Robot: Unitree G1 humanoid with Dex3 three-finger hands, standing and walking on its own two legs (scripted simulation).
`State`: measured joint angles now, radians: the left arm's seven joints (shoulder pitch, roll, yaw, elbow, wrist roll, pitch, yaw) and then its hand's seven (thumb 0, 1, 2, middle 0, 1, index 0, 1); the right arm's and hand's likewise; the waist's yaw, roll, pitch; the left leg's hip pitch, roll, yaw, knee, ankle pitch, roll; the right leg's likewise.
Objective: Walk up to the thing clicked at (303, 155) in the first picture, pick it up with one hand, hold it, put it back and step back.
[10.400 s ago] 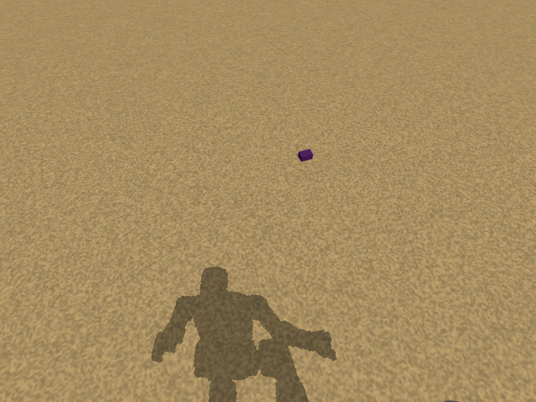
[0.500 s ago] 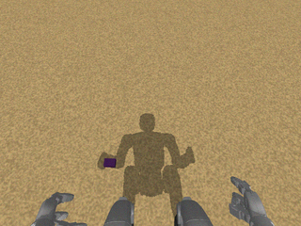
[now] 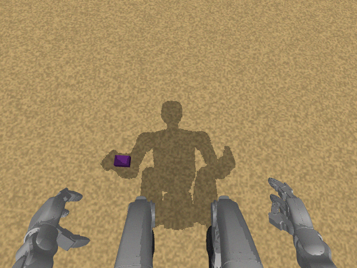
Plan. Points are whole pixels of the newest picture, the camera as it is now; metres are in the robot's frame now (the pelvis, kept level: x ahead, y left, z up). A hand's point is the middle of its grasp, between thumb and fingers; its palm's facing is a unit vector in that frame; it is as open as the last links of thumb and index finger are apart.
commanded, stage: rise first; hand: left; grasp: from above
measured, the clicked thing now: (122, 161) +0.46 +0.26 -0.57
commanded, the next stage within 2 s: none
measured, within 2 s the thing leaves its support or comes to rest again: neither
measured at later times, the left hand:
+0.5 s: hand (89, 187) +0.31 +0.31 -0.33, palm faces -0.52 -0.23 -0.82, open 12.4 cm
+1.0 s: hand (96, 173) +0.37 +0.31 -0.39, palm faces -0.49 -0.02 -0.87, open 12.3 cm
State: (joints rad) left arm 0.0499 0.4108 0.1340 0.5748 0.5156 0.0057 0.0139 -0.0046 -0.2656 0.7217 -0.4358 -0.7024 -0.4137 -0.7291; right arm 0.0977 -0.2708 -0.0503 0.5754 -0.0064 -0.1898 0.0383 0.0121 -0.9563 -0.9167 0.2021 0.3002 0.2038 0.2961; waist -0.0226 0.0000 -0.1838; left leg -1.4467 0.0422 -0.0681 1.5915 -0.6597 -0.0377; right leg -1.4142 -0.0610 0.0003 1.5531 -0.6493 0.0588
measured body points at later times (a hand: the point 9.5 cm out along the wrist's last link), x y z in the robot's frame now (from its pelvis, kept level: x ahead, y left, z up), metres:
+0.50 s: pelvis -0.07 +0.00 -0.19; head +0.15 +0.03 +0.20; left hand +0.33 +0.32 -0.28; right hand +0.03 -0.28 -0.32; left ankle +0.03 +0.13 -0.55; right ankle +0.03 -0.15 -0.55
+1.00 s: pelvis -0.06 +0.02 -0.24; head +0.15 +0.08 +0.15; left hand +0.39 +0.31 -0.34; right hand +0.00 -0.27 -0.35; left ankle +0.03 +0.14 -0.55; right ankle +0.03 -0.15 -0.55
